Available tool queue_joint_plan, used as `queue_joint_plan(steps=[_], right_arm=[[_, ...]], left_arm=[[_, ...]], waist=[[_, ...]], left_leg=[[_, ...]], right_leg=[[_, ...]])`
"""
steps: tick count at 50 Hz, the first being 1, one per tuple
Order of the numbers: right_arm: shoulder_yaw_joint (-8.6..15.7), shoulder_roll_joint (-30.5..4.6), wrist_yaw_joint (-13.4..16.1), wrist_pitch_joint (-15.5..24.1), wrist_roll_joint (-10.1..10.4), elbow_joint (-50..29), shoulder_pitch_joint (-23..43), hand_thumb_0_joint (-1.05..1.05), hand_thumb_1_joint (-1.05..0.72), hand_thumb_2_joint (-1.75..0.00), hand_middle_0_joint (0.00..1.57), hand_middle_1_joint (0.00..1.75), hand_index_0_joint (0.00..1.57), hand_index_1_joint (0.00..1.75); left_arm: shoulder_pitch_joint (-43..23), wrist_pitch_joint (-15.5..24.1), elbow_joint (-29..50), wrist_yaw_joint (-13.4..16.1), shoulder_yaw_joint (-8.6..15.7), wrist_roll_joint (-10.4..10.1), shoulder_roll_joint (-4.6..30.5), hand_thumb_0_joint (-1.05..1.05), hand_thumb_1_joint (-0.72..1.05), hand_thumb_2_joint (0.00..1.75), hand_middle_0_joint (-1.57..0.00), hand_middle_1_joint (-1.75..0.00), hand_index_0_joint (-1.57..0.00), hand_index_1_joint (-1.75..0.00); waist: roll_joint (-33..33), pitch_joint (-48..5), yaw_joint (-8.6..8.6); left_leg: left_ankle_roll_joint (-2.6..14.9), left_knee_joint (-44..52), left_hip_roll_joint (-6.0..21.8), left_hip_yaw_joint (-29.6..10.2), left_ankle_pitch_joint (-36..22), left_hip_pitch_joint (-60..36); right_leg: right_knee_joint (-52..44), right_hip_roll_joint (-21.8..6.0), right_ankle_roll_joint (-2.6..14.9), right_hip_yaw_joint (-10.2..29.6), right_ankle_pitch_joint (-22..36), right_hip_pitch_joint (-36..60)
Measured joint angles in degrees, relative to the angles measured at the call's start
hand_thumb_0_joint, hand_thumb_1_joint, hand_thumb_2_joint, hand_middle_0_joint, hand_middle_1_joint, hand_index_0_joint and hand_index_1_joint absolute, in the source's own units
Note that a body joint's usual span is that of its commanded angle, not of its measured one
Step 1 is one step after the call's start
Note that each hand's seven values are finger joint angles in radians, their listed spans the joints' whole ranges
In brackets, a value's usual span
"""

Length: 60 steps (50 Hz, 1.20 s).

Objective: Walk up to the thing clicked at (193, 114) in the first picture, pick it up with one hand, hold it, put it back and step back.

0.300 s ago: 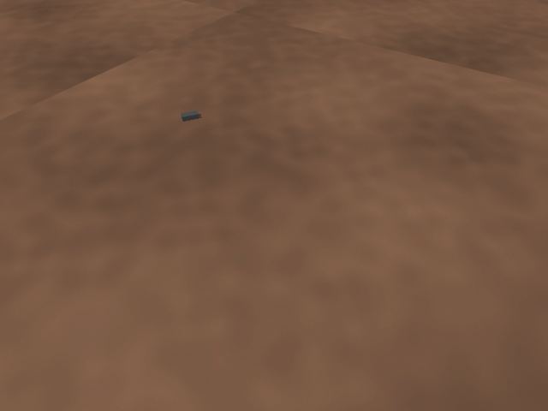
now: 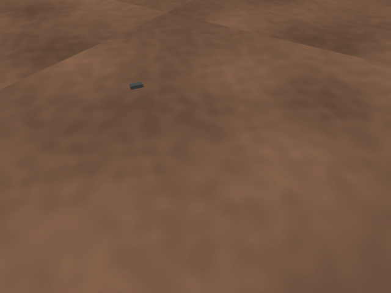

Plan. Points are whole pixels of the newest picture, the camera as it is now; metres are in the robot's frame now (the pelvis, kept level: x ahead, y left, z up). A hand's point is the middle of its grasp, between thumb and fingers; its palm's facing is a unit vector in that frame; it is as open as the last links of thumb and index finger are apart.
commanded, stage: stand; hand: left
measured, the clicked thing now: (136, 85) +1.99 +0.65 -0.77
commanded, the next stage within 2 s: walk up in 0.82 s
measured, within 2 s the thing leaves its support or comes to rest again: neither
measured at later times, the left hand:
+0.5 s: hand out of the picture +0.07 +0.25 -0.16, palm faces -0.02 -0.94 -0.34, open 7.4 cm
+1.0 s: hand out of the picture +0.07 +0.29 -0.14, palm faces +0.11 -0.93 -0.35, open 7.4 cm
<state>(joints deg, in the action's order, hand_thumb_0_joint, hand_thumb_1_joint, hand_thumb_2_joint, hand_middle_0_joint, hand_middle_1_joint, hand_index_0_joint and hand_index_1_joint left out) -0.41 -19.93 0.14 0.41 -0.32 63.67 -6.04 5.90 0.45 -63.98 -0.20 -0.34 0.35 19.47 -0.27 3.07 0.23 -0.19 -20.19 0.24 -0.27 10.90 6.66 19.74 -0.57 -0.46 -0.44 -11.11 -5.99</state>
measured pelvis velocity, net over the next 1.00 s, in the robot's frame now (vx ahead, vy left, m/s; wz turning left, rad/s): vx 0.02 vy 0.01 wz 0.09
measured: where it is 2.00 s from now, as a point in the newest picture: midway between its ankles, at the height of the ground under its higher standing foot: (165, 231)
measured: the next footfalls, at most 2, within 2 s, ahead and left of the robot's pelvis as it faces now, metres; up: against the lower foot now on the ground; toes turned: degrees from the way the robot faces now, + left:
left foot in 1.18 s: +0.19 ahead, +0.23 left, +0.00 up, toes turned +17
right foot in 1.68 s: +0.59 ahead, +0.06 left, +0.00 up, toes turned +10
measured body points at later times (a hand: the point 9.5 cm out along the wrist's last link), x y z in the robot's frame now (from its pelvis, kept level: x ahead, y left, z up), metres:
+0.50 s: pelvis +0.00 +0.00 +0.00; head +0.01 -0.01 +0.45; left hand +0.08 +0.30 -0.13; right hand +0.08 -0.30 -0.13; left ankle +0.00 +0.12 -0.75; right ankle +0.00 -0.12 -0.75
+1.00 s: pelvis +0.02 +0.01 +0.00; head +0.03 +0.02 +0.45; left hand +0.07 +0.34 -0.12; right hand +0.13 -0.31 -0.11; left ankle +0.03 +0.14 -0.70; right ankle +0.00 -0.12 -0.75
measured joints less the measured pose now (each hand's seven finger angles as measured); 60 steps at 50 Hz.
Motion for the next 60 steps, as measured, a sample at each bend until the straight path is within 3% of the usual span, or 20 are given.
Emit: queue_joint_plan(steps=[41,44,47,50,54,57,59,60], right_arm=[[-0.1,-0.2,0.0,-0.1,0.0,0.1,-0.4,0.01,-0.9,-0.9,0.2,0.3,0.2,0.3],[1.9,-0.8,-2.1,0.0,-0.7,-2.0,-3.1,0.01,-0.9,-0.9,0.21,0.3,0.2,0.3],[3.2,-2.0,-3.4,-0.8,-1.6,-2.6,-5.3,0.01,-0.9,-0.9,0.21,0.3,0.2,0.3],[4.5,-3.8,-4.7,-0.6,-1.5,-3.5,-5.4,0.01,-0.9,-0.9,0.21,0.3,0.2,0.3],[5.9,-6.1,-6.2,-0.2,-1.1,-5.7,-5.2,0.01,-0.9,-0.9,0.2,0.3,0.2,0.3],[6.6,-6.8,-6.8,0.0,-0.9,-7.0,-6.0,0.01,-0.9,-0.9,0.2,0.3,0.2,0.3],[7.0,-7.3,-6.8,0.8,-0.8,-7.7,-7.1,0.01,-0.9,-0.9,0.2,0.3,0.2,0.3],[7.3,-7.0,-6.4,1.3,-0.9,-7.8,-7.1,0.01,-0.9,-0.9,0.2,0.3,0.2,0.3]], left_arm=[[0.4,0.0,0.2,0.0,0.0,0.1,0.2,0.01,0.91,0.9,-0.2,-0.3,-0.2,-0.3],[1.5,0.9,2.3,-2.2,1.9,1.1,0.6,0.01,0.91,0.9,-0.2,-0.3,-0.2,-0.3],[3.1,2.5,5.4,-3.0,3.5,1.7,1.9,0.01,0.9,0.9,-0.21,-0.3,-0.2,-0.3],[4.8,3.4,6.9,-3.0,4.4,2.0,3.4,0.01,0.9,0.9,-0.21,-0.3,-0.21,-0.3],[7.3,3.0,6.9,-3.5,5.0,2.3,6.2,0.01,0.9,0.9,-0.21,-0.3,-0.2,-0.3],[8.5,2.1,6.4,-3.9,5.6,2.5,8.7,0.01,0.9,0.9,-0.2,-0.3,-0.2,-0.3],[9.1,1.5,6.0,-4.0,5.9,2.7,9.9,0.01,0.9,0.9,-0.2,-0.3,-0.2,-0.3],[9.1,1.1,5.8,-3.9,6.1,2.7,10.6,0.01,0.9,0.9,-0.2,-0.3,-0.2,-0.3]], waist=[[0.1,-0.2,-0.02],[-0.5,-1.7,-0.4],[0.3,-3.2,0.7],[0.8,-2.5,2.21],[0.8,-1.8,2.4],[1.5,-2.7,2.45],[2.2,-4.0,2.33],[3.7,-4.1,1.93]], left_leg=[[-0.39,1.2,0.3,-0.2,-0.3,-0.7],[1.3,-6.3,0.2,-1.9,9.2,3.3],[1.33,-21.4,0.6,0.6,12.1,11.1],[0.64,-28.1,2.0,1.4,11.4,16.9],[-0.21,-24.7,5.3,1.3,8.7,20.6],[-0.43,-19.0,7.0,2.3,4.0,19.4],[-0.27,-16.4,6.9,3.8,1.6,16.6],[-0.21,-18.2,5.4,4.7,2.1,16.4]], right_leg=[[-0.8,0.2,0.34,-0.2,0.1,0.5],[3.3,0.2,1.4,-2.3,-7.7,-1.1],[2.6,-1.1,2.46,-4.2,-7.1,-0.9],[-0.5,-2.4,2.48,-5.0,-5.2,1.7],[-2.3,-3.7,1.24,-7.1,-5.0,5.9],[0.8,-5.0,-0.41,-8.5,-9.2,7.7],[6.2,-6.5,0.07,-8.9,-14.3,7.5],[11.3,-8.4,1.55,-7.9,-17.3,6.2]])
